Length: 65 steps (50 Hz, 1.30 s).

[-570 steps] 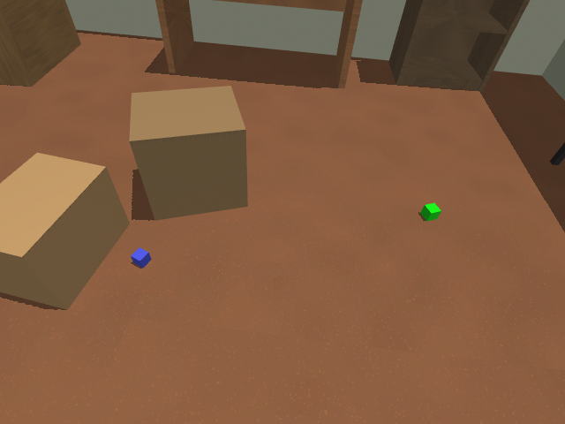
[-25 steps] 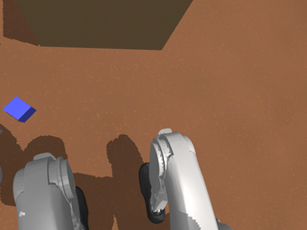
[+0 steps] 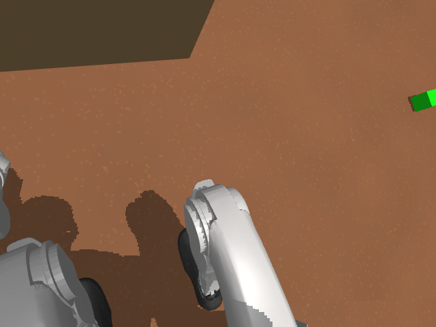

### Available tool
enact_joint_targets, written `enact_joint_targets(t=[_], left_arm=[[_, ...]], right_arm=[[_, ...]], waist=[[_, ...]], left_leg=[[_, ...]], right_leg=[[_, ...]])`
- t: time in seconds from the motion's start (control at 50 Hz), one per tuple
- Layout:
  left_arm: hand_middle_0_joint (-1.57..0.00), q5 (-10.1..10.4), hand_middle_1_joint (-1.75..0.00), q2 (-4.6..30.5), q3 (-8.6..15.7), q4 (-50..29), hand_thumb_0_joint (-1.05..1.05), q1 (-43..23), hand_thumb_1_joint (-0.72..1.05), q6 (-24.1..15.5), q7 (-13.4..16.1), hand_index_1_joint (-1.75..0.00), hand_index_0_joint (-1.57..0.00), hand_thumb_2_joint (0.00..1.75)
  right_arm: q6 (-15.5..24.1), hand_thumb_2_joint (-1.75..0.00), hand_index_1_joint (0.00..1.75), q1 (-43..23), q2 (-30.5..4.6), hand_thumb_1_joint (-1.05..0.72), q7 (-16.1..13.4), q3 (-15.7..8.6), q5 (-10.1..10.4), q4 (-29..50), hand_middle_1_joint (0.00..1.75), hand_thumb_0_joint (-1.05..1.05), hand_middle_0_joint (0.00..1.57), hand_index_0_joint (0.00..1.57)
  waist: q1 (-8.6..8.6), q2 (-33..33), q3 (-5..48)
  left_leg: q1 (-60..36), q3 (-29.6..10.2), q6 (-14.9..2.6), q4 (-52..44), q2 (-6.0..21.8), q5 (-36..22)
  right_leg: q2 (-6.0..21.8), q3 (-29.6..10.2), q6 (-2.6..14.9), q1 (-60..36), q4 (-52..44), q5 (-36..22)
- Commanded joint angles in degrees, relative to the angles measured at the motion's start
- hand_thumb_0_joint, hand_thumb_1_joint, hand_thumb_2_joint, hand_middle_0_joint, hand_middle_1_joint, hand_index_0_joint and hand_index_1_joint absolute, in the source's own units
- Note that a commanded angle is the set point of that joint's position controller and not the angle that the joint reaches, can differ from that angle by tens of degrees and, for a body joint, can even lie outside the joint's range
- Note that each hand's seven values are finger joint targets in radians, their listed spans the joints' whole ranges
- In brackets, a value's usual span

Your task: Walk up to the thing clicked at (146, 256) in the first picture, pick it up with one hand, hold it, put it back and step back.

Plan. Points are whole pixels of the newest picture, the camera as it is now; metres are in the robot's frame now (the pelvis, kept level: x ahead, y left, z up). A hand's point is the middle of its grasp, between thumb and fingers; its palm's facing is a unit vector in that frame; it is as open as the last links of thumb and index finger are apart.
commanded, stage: approach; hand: left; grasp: from above
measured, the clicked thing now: out of the picture +0.45 +0.29 -0.30
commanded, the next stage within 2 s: rest palm in 0.20 s
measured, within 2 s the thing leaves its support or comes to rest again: neither
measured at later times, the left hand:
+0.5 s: hand out of the picture +0.44 +0.29 -0.23, palm faces -0.29 -0.32 -0.90, open 14.2 cm
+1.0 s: hand out of the picture +0.44 +0.30 -0.26, palm faces -0.31 -0.33 -0.89, open 14.2 cm
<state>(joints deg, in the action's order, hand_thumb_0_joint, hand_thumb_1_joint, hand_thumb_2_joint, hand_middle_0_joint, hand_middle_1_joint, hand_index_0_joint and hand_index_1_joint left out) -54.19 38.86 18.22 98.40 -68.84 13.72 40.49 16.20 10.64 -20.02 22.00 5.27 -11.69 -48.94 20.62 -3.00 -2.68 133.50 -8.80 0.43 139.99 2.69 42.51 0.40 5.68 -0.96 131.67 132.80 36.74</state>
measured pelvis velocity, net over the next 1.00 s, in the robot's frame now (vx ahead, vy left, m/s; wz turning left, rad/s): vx -0.02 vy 0.00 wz -0.05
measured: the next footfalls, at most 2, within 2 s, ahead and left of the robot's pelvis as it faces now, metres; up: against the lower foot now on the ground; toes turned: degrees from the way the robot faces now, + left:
none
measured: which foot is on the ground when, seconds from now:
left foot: down 0.00-1.00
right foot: down 0.00-1.00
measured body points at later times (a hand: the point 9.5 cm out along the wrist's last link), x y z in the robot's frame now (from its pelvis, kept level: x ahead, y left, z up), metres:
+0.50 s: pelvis +0.00 +0.01 -0.01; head +0.27 +0.09 +0.34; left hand +0.45 +0.31 -0.18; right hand +0.02 -0.26 -0.09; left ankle +0.06 +0.13 -0.29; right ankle +0.11 -0.12 -0.29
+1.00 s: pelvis -0.02 +0.00 -0.02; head +0.28 +0.08 +0.31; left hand +0.45 +0.31 -0.21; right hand -0.04 -0.24 -0.07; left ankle +0.06 +0.13 -0.29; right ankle +0.11 -0.12 -0.29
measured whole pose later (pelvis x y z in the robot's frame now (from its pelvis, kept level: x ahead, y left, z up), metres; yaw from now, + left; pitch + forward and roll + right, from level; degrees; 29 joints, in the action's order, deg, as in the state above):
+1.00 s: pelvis -0.02 +0.00 -0.02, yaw -3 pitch +29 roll -12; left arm -53.1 54.7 17.9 108.1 -68.1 7.4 41.4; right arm 21.5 8.9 -21.4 22.7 13.8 -14.0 -46.0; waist 23.9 5.7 -12.3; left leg 134.1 -12.6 0.2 144.3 1.9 40.2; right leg -0.1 8.6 -1.7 129.9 134.1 33.7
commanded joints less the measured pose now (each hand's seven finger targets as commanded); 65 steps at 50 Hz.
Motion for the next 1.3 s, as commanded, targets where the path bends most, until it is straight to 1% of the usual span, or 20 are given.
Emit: enact_joint_targets(t=[0.0,0.02,0.04,0.1,0.16,0.22,0.24,0.28,0.34,0.38,0.52,0.58,0.64,0.7,0.72,0.76,0.88,1.0,1.14,1.28], left_arm=[[-0.09,0.7,-1.05,16.2,-1.3,-2.6,0.00,-6.3,-0.57,2.7,-1.6,-1.04,-0.09,0.96],[-0.09,1.3,-1.06,19.6,1.4,-0.2,0.00,-4.6,-0.56,2.9,-1.7,-1.05,-0.10,0.95],[-0.09,1.5,-1.05,20.1,1.5,-0.8,0.00,-4.6,-0.57,2.6,-2.2,-1.04,-0.09,0.96],[-0.09,2.4,-1.07,16.5,-1.3,1.2,0.00,-7.6,-0.55,1.1,-3.8,-1.06,-0.10,0.95],[-0.09,2.2,-1.06,18.7,-0.8,1.4,0.00,-9.0,-0.55,-1.9,-4.1,-1.05,-0.10,0.96],[-0.09,1.6,-1.06,13.7,-5.2,-2.4,0.00,-15.9,-0.56,-5.6,-4.0,-1.05,-0.10,0.96],[-0.09,1.5,-1.07,12.1,-6.6,-3.6,0.00,-17.6,-0.55,-6.6,-3.7,-1.06,-0.10,0.96],[-0.09,1.2,-1.07,13.1,-7.0,-8.8,0.00,-20.8,-0.56,-8.4,-2.2,-1.06,-0.10,0.96],[-0.10,1.0,-1.01,14.4,-5.4,-12.2,0.00,-19.9,-0.60,-8.5,1.8,-1.02,-0.08,1.00],[-0.10,-0.1,-0.98,11.5,-6.0,-3.5,0.00,-15.2,-0.61,-7.0,2.9,-1.01,-0.07,1.02],[-0.10,-1.4,-1.01,15.9,-3.3,4.9,0.00,-13.3,-0.59,-3.9,5.8,-1.01,-0.09,0.98],[-0.09,-0.4,-1.01,16.9,-2.2,6.6,0.00,-11.3,-0.57,-3.2,6.7,-1.01,-0.09,0.96],[-0.09,0.8,-1.03,21.6,1.1,6.3,0.00,-10.3,-0.54,-2.4,7.1,-1.02,-0.10,0.94],[-0.09,2.5,-1.03,21.2,-1.1,5.7,0.00,-13.1,-0.56,-2.4,5.8,-1.03,-0.09,0.95],[-0.09,2.1,-1.02,25.0,1.5,5.3,0.00,-12.7,-0.56,-2.6,5.5,-1.02,-0.09,0.96],[-0.10,2.6,-1.00,27.1,1.9,4.1,0.00,-13.1,-0.58,-3.2,4.6,-1.01,-0.08,0.98],[-0.10,0.9,-1.00,28.8,-0.4,3.1,0.00,-14.6,-0.58,-6.3,2.7,-1.01,-0.08,0.98],[-0.10,0.4,-1.01,25.6,-3.6,6.3,0.00,-13.6,-0.57,-7.7,3.6,-1.02,-0.09,0.97],[-0.10,1.9,-1.03,25.6,-4.1,8.2,0.00,-13.5,-0.53,-7.2,6.2,-1.02,-0.11,0.94],[-0.11,2.8,-1.01,30.8,-1.7,7.7,0.00,-12.9,-0.55,-6.0,7.3,-1.01,-0.10,0.96]], right_arm=[[-1.0,-0.90,0.30,13.1,-14.2,-0.91,0.0,-3.1,1.5,0.2,0.30,0.00,0.20,0.20],[-1.2,-0.90,0.30,14.7,-15.1,-0.91,-0.3,-3.2,1.4,-1.5,0.30,0.00,0.20,0.20],[-1.3,-0.90,0.30,14.9,-15.0,-0.90,-0.5,-2.9,1.4,-1.0,0.30,0.00,0.20,0.20],[0.0,-0.90,0.30,14.1,-15.0,-0.90,-1.3,-2.0,1.0,-0.1,0.30,0.00,0.20,0.20],[1.9,-0.89,0.30,13.9,-15.5,-0.89,-2.2,-1.7,0.7,-0.1,0.30,0.00,0.20,0.20],[4.0,-0.89,0.30,13.0,-14.5,-0.89,-2.8,-1.6,0.0,-0.5,0.30,0.00,0.20,0.20],[4.7,-0.89,0.30,12.9,-14.4,-0.90,-2.8,-1.7,-0.1,-0.8,0.30,0.00,0.20,0.20],[5.7,-0.90,0.30,13.0,-14.1,-0.90,-2.8,-1.6,-0.4,-1.8,0.30,0.00,0.20,0.20],[5.7,-0.91,0.30,12.0,-15.5,-0.91,-2.3,-2.7,-0.8,-2.6,0.30,0.00,0.20,0.20],[4.9,-0.91,0.30,12.0,-15.4,-0.91,-1.2,-2.2,-1.4,-3.2,0.30,0.00,0.20,0.20],[4.6,-0.91,0.30,13.1,-17.4,-0.91,1.4,-0.2,-2.0,-2.1,0.30,0.00,0.20,0.20],[5.2,-0.90,0.30,13.1,-18.0,-0.91,2.6,0.4,-2.2,-0.8,0.30,0.00,0.20,0.20],[5.1,-0.90,0.30,13.0,-18.9,-0.91,3.0,0.9,-2.1,0.7,0.30,0.00,0.20,0.20],[5.1,-0.91,0.30,11.2,-18.5,-0.92,2.9,2.5,-2.1,1.8,0.30,0.00,0.20,0.20],[5.0,-0.91,0.30,12.5,-18.3,-0.91,2.8,2.8,-2.0,1.7,0.30,0.00,0.20,0.20],[4.9,-0.91,0.30,12.3,-18.0,-0.91,2.2,3.4,-1.7,2.0,0.30,0.00,0.20,0.20],[5.7,-0.91,0.30,11.0,-18.6,-0.90,0.7,4.5,-1.6,1.8,0.30,0.00,0.20,0.20],[6.8,-0.91,0.30,11.1,-19.4,-0.91,0.7,5.3,-2.3,1.3,0.30,0.00,0.20,0.20],[8.2,-0.91,0.30,10.6,-20.3,-0.91,2.0,6.8,-3.0,2.0,0.30,0.00,0.20,0.20],[9.3,-0.91,0.30,10.0,-21.4,-0.92,2.6,8.5,-3.2,3.3,0.30,0.00,0.20,0.20]], waist=[[-1.22,-8.1,41.1],[-0.83,-5.4,39.0],[-0.90,-3.9,38.2],[1.08,-4.0,34.7],[1.91,-5.4,32.8],[4.93,-10.3,32.1],[5.32,-11.7,32.1],[3.80,-16.8,35.6],[1.25,-25.0,41.1],[2.64,-24.0,38.4],[3.07,-19.3,33.4],[3.77,-15.9,33.4],[3.76,-14.5,35.0],[5.00,-13.5,34.7],[5.02,-13.1,34.8],[4.73,-13.2,35.0],[5.93,-18.7,31.8],[8.16,-19.0,26.9],[9.09,-17.8,24.6],[8.54,-17.5,25.8]], left_leg=[[-16.7,7.0,-3.61,-11.5,-2.1,-18.2],[-13.6,6.6,-3.98,-11.3,-2.1,-16.4],[-12.6,6.7,-4.06,-11.4,-2.2,-15.7],[-12.8,5.8,-3.81,-12.1,-2.4,-11.0],[-14.1,5.0,-3.27,-12.3,-2.6,-4.7],[-19.5,4.0,-2.29,-13.1,-2.7,-0.5],[-22.7,3.2,-1.92,-13.2,-2.4,-0.2],[-28.2,2.8,-1.05,-13.8,-1.9,-2.0],[-34.7,3.4,0.42,-14.5,-1.2,-8.4],[-33.6,3.8,0.89,-13.1,-1.1,-12.5],[-31.0,3.0,0.01,-12.5,-0.9,-19.9],[-28.6,2.6,-0.77,-11.4,-1.1,-20.1],[-26.9,2.5,-1.26,-11.1,-1.0,-19.4],[-22.8,3.4,-1.91,-10.0,-1.1,-17.5],[-22.9,3.5,-2.09,-9.3,-1.1,-17.8],[-20.9,3.9,-2.39,-9.0,-1.1,-16.4],[-24.1,2.5,-1.60,-10.6,-0.8,-9.0],[-26.2,0.5,-0.80,-11.0,-0.3,-8.9],[-27.1,-1.2,-0.34,-10.7,0.1,-12.6],[-26.0,-0.1,-0.67,-9.2,0.1,-15.1]], right_leg=[[-2.7,2.3,0.60,-31.9,-13.3,-18.8],[-2.7,2.3,0.34,-32.0,-13.4,-17.2],[-2.6,2.1,0.27,-32.6,-13.5,-16.2],[-2.9,2.8,0.77,-28.5,-13.8,-9.8],[-2.9,3.2,1.46,-24.2,-14.4,-1.4],[-2.7,4.3,2.14,-20.0,-13.9,2.1],[-2.3,5.2,2.25,-18.4,-13.5,1.2],[-1.8,6.1,2.43,-18.1,-12.3,-1.9],[-1.3,6.1,3.17,-18.6,-10.5,-8.0],[-1.3,6.6,3.20,-19.0,-8.9,-12.1],[-1.9,6.7,2.72,-22.5,-9.7,-18.6],[-2.2,6.6,2.32,-25.3,-10.2,-19.2],[-2.5,6.6,1.88,-27.5,-10.8,-18.9],[-3.0,6.2,1.35,-29.4,-10.9,-18.0],[-3.0,6.2,1.18,-29.8,-11.3,-18.1],[-3.1,5.7,0.99,-31.4,-11.9,-16.8],[-3.2,7.4,1.95,-26.6,-11.4,-9.2],[-3.1,9.3,2.15,-24.3,-10.6,-10.2],[-2.8,10.0,1.68,-25.3,-10.0,-14.4],[-3.2,9.1,1.17,-29.7,-10.9,-16.8]])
